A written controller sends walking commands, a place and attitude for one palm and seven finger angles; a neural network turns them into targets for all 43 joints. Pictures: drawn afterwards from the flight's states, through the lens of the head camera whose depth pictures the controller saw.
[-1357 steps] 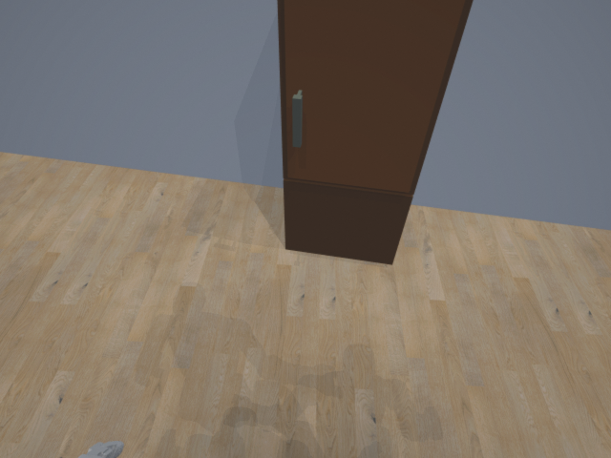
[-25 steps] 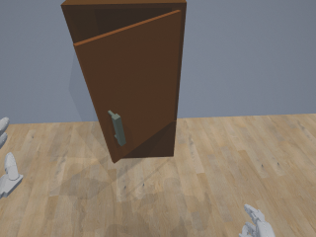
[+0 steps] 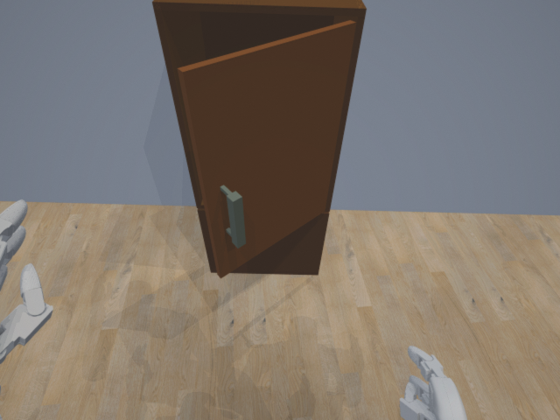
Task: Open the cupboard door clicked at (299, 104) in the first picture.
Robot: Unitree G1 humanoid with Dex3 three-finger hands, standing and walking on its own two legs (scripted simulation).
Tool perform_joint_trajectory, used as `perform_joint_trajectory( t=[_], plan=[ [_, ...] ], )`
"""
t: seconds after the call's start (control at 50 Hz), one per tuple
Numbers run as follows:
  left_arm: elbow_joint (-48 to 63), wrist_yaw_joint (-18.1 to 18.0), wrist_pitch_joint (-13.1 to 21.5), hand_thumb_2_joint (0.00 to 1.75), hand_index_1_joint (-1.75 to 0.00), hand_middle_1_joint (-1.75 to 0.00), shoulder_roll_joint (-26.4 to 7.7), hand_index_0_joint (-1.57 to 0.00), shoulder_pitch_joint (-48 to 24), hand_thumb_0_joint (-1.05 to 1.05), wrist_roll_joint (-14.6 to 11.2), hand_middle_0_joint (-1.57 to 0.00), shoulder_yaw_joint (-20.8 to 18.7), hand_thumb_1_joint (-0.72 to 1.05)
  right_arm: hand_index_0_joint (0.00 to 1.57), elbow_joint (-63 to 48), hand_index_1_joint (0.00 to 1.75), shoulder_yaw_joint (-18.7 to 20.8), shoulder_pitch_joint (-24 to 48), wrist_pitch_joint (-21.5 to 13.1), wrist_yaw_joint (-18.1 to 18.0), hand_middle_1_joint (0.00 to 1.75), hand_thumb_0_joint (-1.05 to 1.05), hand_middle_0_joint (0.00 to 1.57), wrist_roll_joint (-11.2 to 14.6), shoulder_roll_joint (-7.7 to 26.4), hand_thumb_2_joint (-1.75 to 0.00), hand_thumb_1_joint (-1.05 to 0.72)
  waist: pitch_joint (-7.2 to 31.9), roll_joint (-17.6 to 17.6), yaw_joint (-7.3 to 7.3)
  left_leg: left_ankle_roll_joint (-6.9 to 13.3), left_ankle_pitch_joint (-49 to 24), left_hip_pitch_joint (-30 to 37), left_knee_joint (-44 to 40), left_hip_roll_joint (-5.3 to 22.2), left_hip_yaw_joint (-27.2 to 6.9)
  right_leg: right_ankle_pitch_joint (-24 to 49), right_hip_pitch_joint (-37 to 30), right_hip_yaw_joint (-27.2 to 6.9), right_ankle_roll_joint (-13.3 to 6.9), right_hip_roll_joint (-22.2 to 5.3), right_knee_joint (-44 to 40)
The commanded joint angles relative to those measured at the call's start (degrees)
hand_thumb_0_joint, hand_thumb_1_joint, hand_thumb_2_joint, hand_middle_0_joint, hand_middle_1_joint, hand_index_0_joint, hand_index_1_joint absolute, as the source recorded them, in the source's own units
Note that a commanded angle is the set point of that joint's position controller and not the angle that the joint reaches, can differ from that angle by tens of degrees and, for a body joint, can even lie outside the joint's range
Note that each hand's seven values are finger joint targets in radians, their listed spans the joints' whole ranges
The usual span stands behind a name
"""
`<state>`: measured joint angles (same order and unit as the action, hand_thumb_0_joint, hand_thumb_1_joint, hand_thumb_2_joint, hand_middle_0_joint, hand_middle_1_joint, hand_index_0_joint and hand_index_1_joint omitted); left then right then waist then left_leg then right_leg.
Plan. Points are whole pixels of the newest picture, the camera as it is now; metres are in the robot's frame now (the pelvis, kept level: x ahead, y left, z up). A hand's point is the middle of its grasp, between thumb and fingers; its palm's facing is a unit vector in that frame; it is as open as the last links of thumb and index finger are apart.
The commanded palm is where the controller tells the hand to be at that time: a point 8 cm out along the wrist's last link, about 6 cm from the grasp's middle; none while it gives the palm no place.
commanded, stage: stop stepping back and stand still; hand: left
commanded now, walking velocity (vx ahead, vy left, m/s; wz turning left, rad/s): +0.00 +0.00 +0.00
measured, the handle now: (231, 216) +0.57 +0.15 -0.10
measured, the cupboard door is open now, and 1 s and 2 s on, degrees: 41 41 41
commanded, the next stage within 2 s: let the arm hang, fingers relaxed in 0.32 s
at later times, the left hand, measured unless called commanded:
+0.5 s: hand (61, 333) +0.20 +0.29 +0.06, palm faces +0.27 -0.84 -0.48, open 7.4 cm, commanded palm none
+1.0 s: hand out of the picture -0.03 +0.22 -0.17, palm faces +0.02 -0.96 -0.26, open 7.3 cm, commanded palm none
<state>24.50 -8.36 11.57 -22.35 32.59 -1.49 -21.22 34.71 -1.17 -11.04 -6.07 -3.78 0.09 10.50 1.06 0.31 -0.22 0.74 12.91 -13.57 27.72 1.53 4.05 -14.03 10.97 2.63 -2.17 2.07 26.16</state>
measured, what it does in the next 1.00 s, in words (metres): stands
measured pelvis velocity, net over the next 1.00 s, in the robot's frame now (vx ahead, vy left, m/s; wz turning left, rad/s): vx -0.01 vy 0.00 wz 0.03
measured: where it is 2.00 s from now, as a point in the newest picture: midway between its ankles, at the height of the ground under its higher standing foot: outside the picture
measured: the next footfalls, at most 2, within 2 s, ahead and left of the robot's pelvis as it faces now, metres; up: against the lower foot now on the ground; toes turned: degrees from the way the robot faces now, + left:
none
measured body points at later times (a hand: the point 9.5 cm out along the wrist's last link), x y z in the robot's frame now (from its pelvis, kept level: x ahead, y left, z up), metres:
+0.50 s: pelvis -0.01 +0.03 +0.00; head -0.01 +0.02 +0.45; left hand +0.18 +0.34 +0.09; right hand +0.14 -0.22 -0.11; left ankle +0.02 +0.11 -0.74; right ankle +0.00 -0.09 -0.74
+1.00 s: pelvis -0.01 +0.00 +0.00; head +0.01 +0.00 +0.45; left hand -0.03 +0.27 -0.15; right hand +0.01 -0.25 -0.15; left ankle +0.02 +0.11 -0.74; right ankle +0.00 -0.09 -0.74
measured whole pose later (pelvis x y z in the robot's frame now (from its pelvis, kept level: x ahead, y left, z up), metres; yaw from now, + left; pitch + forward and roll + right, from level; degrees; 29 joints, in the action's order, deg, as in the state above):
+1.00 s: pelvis -0.01 +0.00 +0.00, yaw +2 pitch -2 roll +0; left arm -63.6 -0.4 -0.6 -14.0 15.9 0.8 0.0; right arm 62.6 0.4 -14.5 1.2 -0.7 -1.2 13.7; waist -3.5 1.0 -0.2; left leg 1.3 10.0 -13.2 24.7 0.1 2.5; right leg -12.3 10.3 4.2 -2.1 0.9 24.0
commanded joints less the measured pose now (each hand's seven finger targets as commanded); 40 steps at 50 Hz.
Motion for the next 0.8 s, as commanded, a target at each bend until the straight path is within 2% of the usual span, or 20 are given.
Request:
perform_joint_trajectory(
  t=[0.0,0.04,0.08,0.14,0.26,0.32,0.34,0.38,0.4,0.42,0.44,0.46,0.48,0.5,0.54,0.58,0.62,0.66,0.7,0.78],
  plan=[
    [12.58,-1.76,3.04,0.9,-0.3,-0.3,-10.42,-0.2,-8.22,0.0,-0.03,-0.2,-7.83,0.9,0.2,-7.91,0.3,2.55,4.35,-2.88,-1.12,0.3,0.0,0.2,-0.18,7.84,-0.9,-0.9,-1.16,5.92,0.6,0.75,8.84,-3.16,-10.58,3.64,-6.97,-3.97,1.31,-6.96,2.27,-3.12,-8.18],
    [13.05,-1.79,2.84,0.9,-0.3,-0.3,-10.35,-0.2,-9.9,0.0,0.25,-0.2,-7.37,0.9,0.2,-7.88,0.3,2.51,4.41,-3.41,-1.37,0.3,0.0,0.2,-0.27,7.92,-0.9,-0.9,-0.8,8.06,0.54,0.71,11.15,-3.66,-12.52,4.12,-7.31,-2.89,0.02,-5.63,2.54,-2.46,-7.37],
    [12.06,-1.83,2.44,0.9,-0.3,-0.3,-8.69,-0.2,-10.41,0.0,0.56,-0.2,-5.92,0.9,0.2,-7.97,0.3,2.34,3.97,-3.76,-1.35,0.3,0.0,0.2,-0.12,7.95,-0.9,-0.9,-0.36,7.85,0.43,0.75,13.77,-5.28,-14.38,4.74,-8.32,-1.74,-2.36,-4.57,2.8,-1.82,-5.9],
    [11.48,-1.91,1.86,0.9,-0.3,-0.3,-8.53,-0.2,-9.4,0.0,0.73,-0.2,-5.91,0.9,0.2,-7.94,0.3,2.38,3.89,-4.29,-1.38,0.3,0.0,0.2,-0.13,8.08,-0.9,-0.9,0.55,8.12,0.1,0.82,15.46,-6.87,-15.71,5.05,-8.58,0.13,-4.9,-3.72,2.92,-1.57,-4.75],
    [10.73,-2.03,1.4,0.9,-0.3,-0.3,-9.08,-0.2,-6.03,0.0,0.34,-0.2,-6.96,0.9,0.2,-7.63,0.3,2.59,3.65,-4.21,-1.02,0.3,0.0,0.2,-0.12,7.99,-0.9,-0.9,1.74,1.42,0.07,-0.16,7.14,-5.23,-11.83,2.98,-6.93,2.42,-4.86,-4.4,2.63,-2.61,-8.1],
    [11.85,-1.86,1.65,0.9,-0.3,-0.3,-9.4,-0.2,-5.31,0.0,0.02,-0.2,-7.33,0.9,0.2,-7.56,0.3,2.73,3.89,-3.94,-0.82,0.3,0.0,0.2,-0.08,8.29,-0.9,-0.9,2.53,2.96,0.14,-0.62,2.87,-3.24,-10.81,2.38,-6.46,3.72,-4.0,-4.32,2.44,-2.61,-8.36],
    [12.43,-1.96,1.7,0.9,-0.3,-0.3,-10.6,-0.2,-5.05,0.0,-0.03,-0.2,-8.25,0.9,0.2,-7.54,0.3,2.9,4.36,-4.09,-0.91,0.3,0.0,0.2,-0.19,8.48,-0.9,-0.9,2.62,4.69,0.04,-0.7,2.34,-2.71,-10.92,2.46,-6.29,4.02,-3.76,-4.23,2.39,-2.64,-8.31],
    [12.44,-1.97,1.92,0.9,-0.3,-0.3,-10.01,-0.2,-4.08,0.0,-0.07,-0.2,-7.97,0.9,0.2,-7.6,0.3,2.63,3.95,-4.02,-1.0,0.3,0.0,0.2,-0.13,8.11,-0.9,-0.9,2.71,5.58,-0.02,-0.67,1.71,-3.51,-11.9,2.88,-6.99,4.69,-5.11,-3.3,2.58,-2.22,-6.97],
    [-32.98,6.41,-6.03,0.9,-0.3,-0.3,0.68,-0.2,-7.46,0.0,3.99,-0.2,16.02,0.9,0.2,8.26,0.3,5.38,6.63,-5.8,4.38,0.3,0.0,0.2,-0.38,18.29,-0.9,-0.9,-4.46,4.32,2.02,0.48,-11.53,-7.84,-1.74,4.47,-8.58,9.74,4.66,-1.01,1.04,-6.47,1.56],
    [-35.02,7.66,-10.27,0.9,-0.3,-0.3,1.28,-0.2,-7.53,0.0,3.29,-0.2,14.2,0.9,0.2,8.53,0.3,5.29,1.07,-1.73,4.18,0.3,0.0,0.2,-0.36,15.37,-0.9,-0.9,0.83,5.24,1.47,-0.03,-18.28,-1.49,-1.83,5.05,-6.79,8.03,6.15,-4.35,0.49,-6.24,0.9],
    [-33.8,7.92,-11.3,0.9,-0.3,-0.3,1.65,-0.2,-7.96,0.0,3.17,-0.2,14.63,0.9,0.2,7.47,0.3,5.32,-0.25,-0.82,3.93,0.3,0.0,0.2,-0.45,15.24,-0.9,-0.9,0.98,6.09,1.38,0.26,-22.83,0.24,-1.55,5.82,-6.82,5.43,7.07,-3.18,0.64,-4.94,2.22],
    [-35.42,7.94,-11.27,0.9,-0.3,-0.3,1.76,-0.2,-9.63,0.0,3.19,-0.2,14.84,0.9,0.2,7.97,0.3,5.13,-0.21,-0.17,3.75,0.3,0.0,0.2,-0.81,15.41,-0.9,-0.9,2.97,4.93,1.23,2.1,-20.61,-2.17,-2.73,7.51,-9.47,1.06,5.67,-2.24,0.44,-4.3,5.28],
    [-38.0,7.99,-11.07,0.9,-0.3,-0.3,0.89,-0.2,-11.25,0.0,3.44,-0.2,15.12,0.9,0.2,8.0,0.3,4.63,0.85,0.62,3.63,0.3,0.0,0.2,-0.96,15.92,-0.9,-0.9,2.99,2.69,0.84,3.33,-19.02,-3.87,-4.29,8.18,-11.31,-0.95,4.28,-2.72,0.33,-3.71,7.25],
    [-41.0,8.01,-10.96,0.9,-0.3,-0.3,-0.02,-0.2,-12.2,0.0,3.49,-0.2,15.29,0.9,0.2,8.2,0.3,4.3,1.59,1.13,3.58,0.3,0.0,0.2,-1.21,16.22,-0.9,-0.9,2.95,-1.17,0.38,4.29,-17.17,-4.86,-5.04,8.57,-12.62,-1.38,2.44,-3.17,0.21,-3.8,7.37],
    [-47.76,8.2,-10.69,0.9,-0.3,-0.3,-1.84,-0.2,-14.38,0.0,3.7,-0.2,15.79,0.9,0.2,9.05,0.3,4.19,3.09,1.97,3.7,0.3,0.0,0.2,-1.54,16.96,-0.9,-0.9,3.79,-7.81,-0.5,3.9,-13.05,-4.6,-4.89,7.47,-12.24,1.46,0.48,-4.73,-0.32,-5.28,3.98],
    [-54.55,8.09,-10.81,0.9,-0.3,-0.3,-2.92,-0.2,-17.19,0.0,3.66,-0.2,16.4,0.9,0.2,11.06,0.3,3.96,3.17,2.99,3.87,0.3,0.0,0.2,-1.6,16.42,-0.9,-0.9,3.85,-10.01,-0.05,3.0,-8.3,-2.9,-3.82,4.93,-10.4,2.7,0.98,-7.07,-0.98,-7.3,0.91],
    [-60.5,7.85,-11.0,0.9,-0.3,-0.3,-2.51,-0.2,-19.19,0.0,3.3,-0.2,17.65,0.9,0.2,13.12,0.3,3.46,3.04,3.97,3.88,0.3,0.0,0.2,-1.65,15.07,-0.9,-0.9,3.16,-7.33,0.48,2.35,-5.31,-0.21,-3.31,3.14,-8.87,2.01,2.81,-9.11,-1.67,-8.56,-1.65],
    [-65.39,7.6,-11.22,0.9,-0.3,-0.3,-1.54,-0.2,-19.73,0.0,3.0,-0.2,18.63,0.9,0.2,15.1,0.3,2.88,2.52,4.75,3.87,0.3,0.0,0.2,-1.69,13.1,-0.9,-0.9,2.08,-0.61,0.77,1.91,-3.17,0.7,-4.54,2.77,-8.5,-0.51,3.49,-9.23,-1.61,-8.56,-3.03],
    [-70.16,7.5,-11.24,0.9,-0.3,-0.3,-0.91,-0.2,-18.9,0.0,2.75,-0.2,19.17,0.9,0.2,17.28,0.3,2.44,2.31,5.25,3.66,0.3,0.0,0.2,-1.63,12.12,-0.9,-0.9,0.82,4.68,0.45,1.71,0.22,0.29,-6.44,3.02,-8.78,-2.25,3.05,-8.88,-1.27,-8.04,-4.1],
    [-77.19,7.47,-11.0,0.9,-0.3,-0.3,-0.22,-0.2,-17.81,0.0,2.51,-0.2,19.04,0.9,0.2,20.53,0.3,2.69,0.43,5.89,3.11,0.3,0.0,0.2,-1.53,10.99,-0.9,-0.9,-1.05,8.46,0.48,1.47,5.07,-0.52,-7.95,3.28,-9.07,-3.97,2.22,-8.59,-1.68,-8.18,-7.21]
  ],
)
